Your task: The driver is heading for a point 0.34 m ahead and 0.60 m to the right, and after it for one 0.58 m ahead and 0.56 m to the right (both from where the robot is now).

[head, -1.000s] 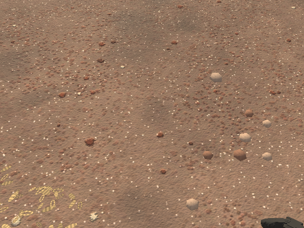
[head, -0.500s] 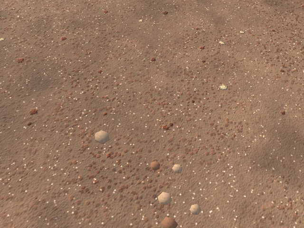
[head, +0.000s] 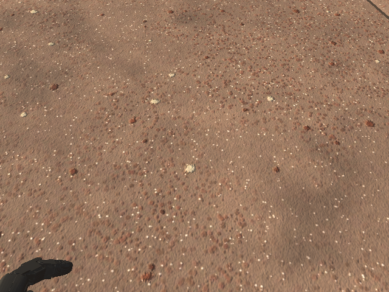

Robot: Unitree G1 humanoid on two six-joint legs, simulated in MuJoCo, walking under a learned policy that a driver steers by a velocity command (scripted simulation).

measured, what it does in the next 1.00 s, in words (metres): walks ahead, turning right: right foot, then left foot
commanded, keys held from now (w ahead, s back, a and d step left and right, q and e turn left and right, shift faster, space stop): w+e+shift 0.16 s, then w+shift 0.08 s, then shift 0.42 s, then e+shift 0.34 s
